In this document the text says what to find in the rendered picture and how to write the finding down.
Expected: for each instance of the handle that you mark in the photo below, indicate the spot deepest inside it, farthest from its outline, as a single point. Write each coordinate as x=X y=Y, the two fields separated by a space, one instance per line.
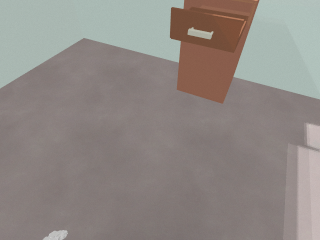
x=199 y=33

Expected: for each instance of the cabinet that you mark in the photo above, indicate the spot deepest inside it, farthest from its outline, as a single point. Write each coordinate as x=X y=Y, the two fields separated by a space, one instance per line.
x=208 y=72

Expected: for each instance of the drawer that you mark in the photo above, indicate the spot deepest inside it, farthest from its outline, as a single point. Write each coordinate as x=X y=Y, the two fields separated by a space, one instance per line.
x=227 y=27

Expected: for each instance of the robot left hand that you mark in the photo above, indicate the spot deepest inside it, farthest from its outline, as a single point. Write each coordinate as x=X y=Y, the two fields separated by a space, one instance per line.
x=57 y=235

